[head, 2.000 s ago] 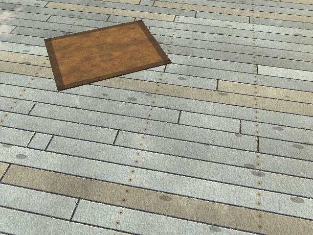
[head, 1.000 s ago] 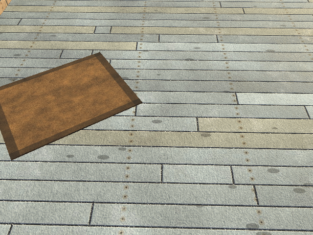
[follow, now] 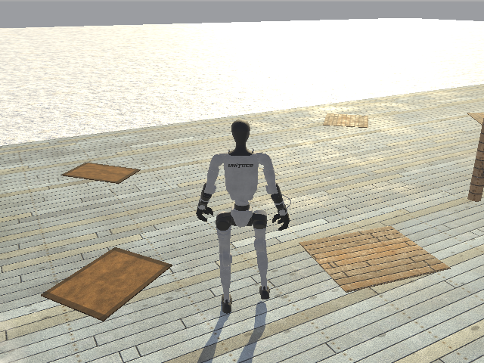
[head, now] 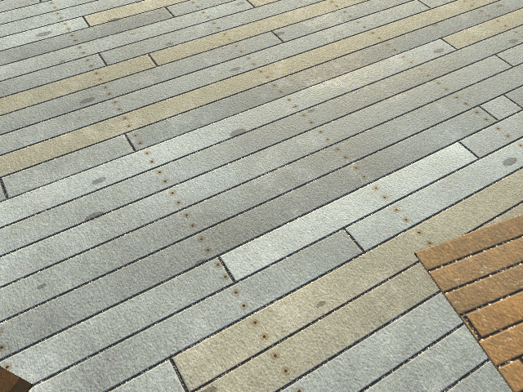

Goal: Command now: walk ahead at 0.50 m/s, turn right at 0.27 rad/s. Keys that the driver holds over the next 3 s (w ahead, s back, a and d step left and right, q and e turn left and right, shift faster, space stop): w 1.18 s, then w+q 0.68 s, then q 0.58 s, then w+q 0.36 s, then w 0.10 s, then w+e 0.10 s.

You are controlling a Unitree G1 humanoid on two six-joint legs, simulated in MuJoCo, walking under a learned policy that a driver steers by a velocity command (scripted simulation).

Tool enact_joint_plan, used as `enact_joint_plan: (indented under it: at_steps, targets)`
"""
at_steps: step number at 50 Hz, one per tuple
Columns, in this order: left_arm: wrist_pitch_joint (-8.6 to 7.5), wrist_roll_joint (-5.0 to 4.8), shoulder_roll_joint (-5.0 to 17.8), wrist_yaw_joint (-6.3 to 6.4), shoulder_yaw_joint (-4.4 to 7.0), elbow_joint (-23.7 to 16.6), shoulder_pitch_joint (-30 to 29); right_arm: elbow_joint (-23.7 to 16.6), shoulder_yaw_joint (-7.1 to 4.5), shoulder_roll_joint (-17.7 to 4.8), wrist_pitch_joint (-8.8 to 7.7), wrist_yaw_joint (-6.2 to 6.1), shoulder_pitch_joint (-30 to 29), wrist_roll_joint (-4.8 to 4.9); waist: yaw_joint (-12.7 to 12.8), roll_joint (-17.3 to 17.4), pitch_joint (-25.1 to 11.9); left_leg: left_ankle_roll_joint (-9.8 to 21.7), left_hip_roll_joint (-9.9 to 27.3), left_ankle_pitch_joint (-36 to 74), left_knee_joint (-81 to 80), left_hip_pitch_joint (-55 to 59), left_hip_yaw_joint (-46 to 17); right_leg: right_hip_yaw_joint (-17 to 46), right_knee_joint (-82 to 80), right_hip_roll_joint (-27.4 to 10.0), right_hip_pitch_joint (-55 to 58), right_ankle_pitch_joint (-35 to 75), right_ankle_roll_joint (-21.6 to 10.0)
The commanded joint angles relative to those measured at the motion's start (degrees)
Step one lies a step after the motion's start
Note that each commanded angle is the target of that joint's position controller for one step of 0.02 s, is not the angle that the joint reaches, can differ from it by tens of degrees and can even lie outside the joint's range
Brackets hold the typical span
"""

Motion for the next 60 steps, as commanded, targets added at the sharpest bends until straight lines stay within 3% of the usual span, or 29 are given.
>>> enact_joint_plan:
  at_steps: [1, 5, 9, 11, 13, 14, 15, 16, 17, 19, 20, 21, 23, 24, 26, 30, 35, 38, 40, 41, 42, 43, 44, 45, 46, 50, 51, 57, 60]
  targets:
    - [-1.11, 0.61, 1.4, -0.38, -0.13, -4.9, -2.2, -2.9, -1.90, -9.0, -0.79, -0.31, -2.3, 0.68, 1.3, 6.3, -0.1, 11.1, 15.7, 10.6, -11.7, 4.9, -12.8, 0.3, -8.8, -2.9, -6.1, 6.5, 0.7]
    - [-2.15, 0.20, 0.1, -1.55, -1.00, -6.6, -9.5, -1.3, -1.95, -10.5, 0.22, -0.52, 0.8, 1.39, -1.4, 6.6, 0.9, 9.2, 13.7, 13.8, -11.5, 5.1, -6.9, -3.6, -22.0, -1.5, -1.5, 16.3, 0.7]
    - [-2.39, -0.37, 1.3, -2.46, -0.78, -8.8, -14.6, 0.8, -1.97, -11.5, 1.50, -0.49, 4.6, 1.96, -2.3, 7.8, 2.5, 8.1, 16.5, 15.3, -9.5, 10.3, -7.3, -4.6, -28.0, 0.0, -0.4, 14.1, -0.9]
    - [-2.51, -0.17, 2.8, -2.72, -0.13, -8.8, -13.0, 1.3, -2.22, -12.6, 2.17, -0.73, 4.2, 2.16, 0.0, 8.6, 1.5, 7.0, 17.4, 23.5, -5.7, 12.5, -6.8, -5.6, -30.6, 1.5, 4.0, 10.9, -2.7]
    - [-2.36, 0.51, 6.5, -2.19, 2.10, -4.8, -0.2, 1.2, -1.81, -12.0, 2.58, -1.08, 3.4, 2.19, 7.0, 7.6, -6.5, 4.4, 13.7, 37.0, 9.6, 8.8, -2.5, -7.7, -33.8, 4.2, 24.0, 13.2, -5.7]
    - [-1.93, 1.06, 10.6, -1.38, 3.46, -2.8, 10.2, -0.4, -0.58, -9.4, 2.27, -1.23, 2.7, 0.73, 11.3, 2.2, -14.4, 2.1, 10.9, 23.2, 26.3, -3.0, -0.3, 2.8, -31.4, -5.3, 41.2, 15.0, -9.1]
    - [-1.71, 1.24, 15.6, -1.33, 4.10, -2.1, 12.2, -1.9, 1.69, -2.3, 1.05, -0.74, 9.0, 0.21, 7.2, -13.3, -21.3, -1.2, 0.7, -17.1, 46.5, -25.1, -1.5, 30.4, -37.5, -19.0, 57.9, 4.9, -18.5]
    - [-1.75, 0.74, 10.0, -1.44, 2.79, -2.1, 12.8, -1.0, 0.28, -8.2, -0.03, -0.35, 5.8, 1.49, 9.6, -8.0, -21.3, -0.5, 2.6, -22.3, 53.7, -31.7, -9.1, 35.8, -42.0, -18.9, 56.6, -1.9, -18.2]
    - [-2.04, 0.64, 8.1, -1.48, 1.87, -2.3, 8.7, -2.9, -0.51, -10.6, -0.60, -0.10, 0.8, 2.77, 8.8, -6.1, -12.3, 0.2, 5.3, -17.5, 54.5, -35.4, -8.2, 27.3, -43.0, -16.8, 49.6, 0.8, -15.8]
    - [-2.30, 1.01, 4.9, -1.87, 0.83, -2.5, 2.3, -3.2, -0.51, -9.2, -0.33, -0.53, -2.8, 1.25, 5.3, 0.1, -4.3, -0.1, 9.0, -9.0, 48.5, -31.5, -6.8, 15.9, -46.3, -11.7, 35.3, 10.8, -13.3]
    - [-2.77, 1.48, 4.2, -2.08, 0.61, -2.5, 1.4, -2.9, -0.64, -8.8, 0.17, -0.43, -1.6, 0.87, 3.4, -2.3, -3.5, -0.3, 10.2, -7.2, 46.8, -27.3, -7.4, 12.6, -47.3, -10.5, 30.5, 18.6, -12.9]
    - [-3.04, 1.32, 4.6, -2.08, 0.84, -2.2, 0.2, -2.7, -0.41, -7.3, 0.85, -0.41, 0.3, 1.06, 1.7, -3.1, -4.1, -1.1, 10.5, -6.0, 45.2, -25.3, -7.5, 11.7, -49.2, -10.5, 28.6, 17.3, -13.7]
    - [-3.81, 1.08, 3.5, -2.03, 0.75, -1.1, 0.1, -2.2, -0.47, -6.3, 2.27, -0.82, -0.9, 0.83, 1.2, 0.3, -2.4, -1.4, 10.4, -2.9, 43.3, -25.2, -6.9, 7.6, -51.8, -8.1, 25.8, 17.4, -12.8]
    - [-4.07, 1.07, 6.1, -1.85, 1.26, -0.5, 0.5, -3.1, -0.07, -5.3, 2.59, -0.81, -1.7, 0.82, 0.6, -2.2, -1.6, -2.2, 10.7, -1.0, 40.4, -26.5, -7.1, 7.3, -52.7, -10.0, 24.6, 19.4, -14.2]
    - [-4.02, 0.86, 6.3, -1.40, 1.45, 0.9, 2.2, -4.5, 0.13, -5.3, 2.37, -0.60, -6.4, 0.14, 2.0, -0.4, 0.6, -3.2, 10.9, 5.1, 32.5, -28.5, -7.2, 4.3, -53.6, -9.0, 25.0, 20.3, -13.7]
    - [-3.47, 0.49, 7.7, -0.66, 1.74, 3.1, 5.4, -6.2, 0.78, -4.0, 1.54, 0.27, -14.5, 0.53, 5.0, 0.6, 2.0, -2.8, 8.4, 15.9, 18.4, -25.7, -4.9, -0.1, -54.0, -7.1, 25.9, 18.1, -11.2]
    - [-2.35, -0.16, 8.6, -0.31, 2.09, 6.7, 9.6, -9.1, 0.76, -5.1, 0.96, 1.54, -20.8, 1.09, 6.6, -0.2, 3.5, -0.6, 6.7, 13.1, 11.0, -26.5, -5.1, 0.7, -50.5, -10.7, 34.4, 18.6, -10.1]
    - [-1.44, -0.22, 9.5, 0.09, 2.40, 7.6, 8.7, -8.8, 0.01, -7.0, 0.57, 1.92, -17.4, 0.99, 3.9, -1.8, 1.0, 1.8, 4.5, 6.8, 8.8, -20.1, -3.2, 0.6, -44.7, -11.4, 38.3, 30.4, -8.3]
    - [-0.84, 0.29, 7.9, 0.44, 1.57, 7.3, 7.8, -4.5, -2.35, -11.4, 0.58, 1.11, -2.5, 0.67, -3.2, -0.6, -8.8, 5.1, 3.6, 8.6, 8.6, 2.3, -2.1, -3.6, -26.5, -6.4, 32.4, 39.4, -5.3]
    - [-1.49, 1.02, 3.2, 0.23, -0.14, 5.4, 12.5, -3.4, -3.70, -17.1, 0.76, 0.58, 5.6, -0.55, -3.2, 9.3, -18.7, 12.5, 18.0, 6.7, 9.8, 25.5, -22.5, -6.5, -4.8, -0.2, 12.6, 20.9, -1.5]
    - [-2.63, 0.72, 0.6, -0.04, -1.04, 6.3, 14.3, -2.4, -3.43, -15.6, 1.19, 0.77, 8.0, 0.68, -3.1, 19.0, -24.1, 18.3, 24.5, -3.9, 0.3, 34.2, -44.2, -1.7, 9.2, 7.2, -1.8, -15.0, 0.6]
    - [-3.66, -0.71, 6.6, -0.45, 0.43, 5.5, 10.0, -2.9, -2.14, -12.0, 1.22, 0.77, 5.3, 1.28, -4.1, 13.8, -17.4, 15.7, 23.1, -10.9, -2.2, 30.0, -41.1, 3.1, 14.7, 3.8, -8.6, -15.1, -0.4]
    - [-4.19, -1.58, 7.3, -0.64, 0.55, 4.0, 5.2, -3.7, -1.64, -10.2, 1.31, 0.53, 1.7, 0.96, -3.1, 10.7, -10.6, 13.4, 21.2, -10.4, -3.2, 22.5, -33.4, 1.4, 14.0, 0.8, -10.4, -10.4, -1.2]
    - [-4.21, -0.94, 6.9, -0.40, 0.52, 3.5, 2.5, -4.0, -1.19, -8.8, 1.28, 0.55, -2.0, 0.52, -1.4, 6.8, -5.5, 12.3, 18.8, -5.8, -5.1, 13.9, -27.4, -0.2, 10.2, -1.7, -9.0, -5.7, -1.2]
    - [-3.74, -0.03, 6.5, -0.14, 0.87, 3.5, 2.3, -4.5, -0.69, -7.1, 1.00, 0.60, -4.2, -0.13, 0.5, 6.8, -3.3, 11.6, 17.3, -2.1, -6.9, 7.9, -24.1, 0.1, 6.6, -3.6, -5.9, -2.3, -1.1]
    - [-1.55, 0.59, 3.5, 0.24, 0.58, 4.3, 3.9, -3.5, -0.84, -7.3, -0.01, 0.57, -5.0, -0.13, 3.5, 6.3, -1.5, 12.0, 14.5, 7.1, -12.0, 0.3, -15.7, -0.5, 0.6, -5.0, -1.5, 3.6, 0.3]
    - [-1.46, 0.67, 2.8, 0.26, 0.27, 3.4, 2.2, -2.9, -1.26, -9.0, -0.06, 0.26, -4.3, -0.01, 3.5, 7.6, -0.5, 13.0, 15.6, 9.6, -12.8, -0.1, -15.0, -0.6, -2.7, -5.5, -3.0, 5.9, 1.2]
    - [-2.58, 0.60, 1.2, -0.86, -0.58, 1.0, -9.6, -0.5, -1.44, -10.0, 0.73, -0.87, 1.1, 0.98, -0.8, 5.2, 1.8, 9.6, 11.9, 12.4, -13.4, 3.4, -6.8, -3.6, -23.7, -2.9, -1.8, 22.4, 1.7]
    - [-2.96, 0.12, 1.4, -1.70, -0.77, -0.8, -14.8, 1.4, -1.63, -10.6, 1.55, -0.92, 4.6, 1.29, -2.6, 5.7, 3.2, 9.8, 14.2, 11.1, -11.7, 7.3, -8.3, -3.6, -28.2, -1.8, -2.0, 22.1, 1.2]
